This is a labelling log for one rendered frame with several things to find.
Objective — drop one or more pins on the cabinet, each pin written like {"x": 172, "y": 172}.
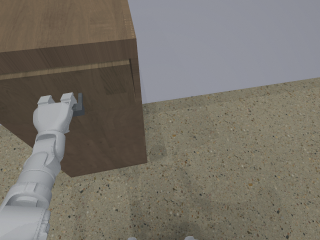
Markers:
{"x": 41, "y": 34}

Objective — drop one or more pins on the left robot forearm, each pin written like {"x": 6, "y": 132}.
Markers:
{"x": 35, "y": 182}

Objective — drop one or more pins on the drawer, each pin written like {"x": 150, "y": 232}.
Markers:
{"x": 104, "y": 85}

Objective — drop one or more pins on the handle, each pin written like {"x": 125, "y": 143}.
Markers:
{"x": 78, "y": 108}

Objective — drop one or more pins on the robot left hand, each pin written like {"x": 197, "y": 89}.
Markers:
{"x": 50, "y": 115}

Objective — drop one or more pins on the left robot upper arm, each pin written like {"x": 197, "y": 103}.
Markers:
{"x": 24, "y": 223}

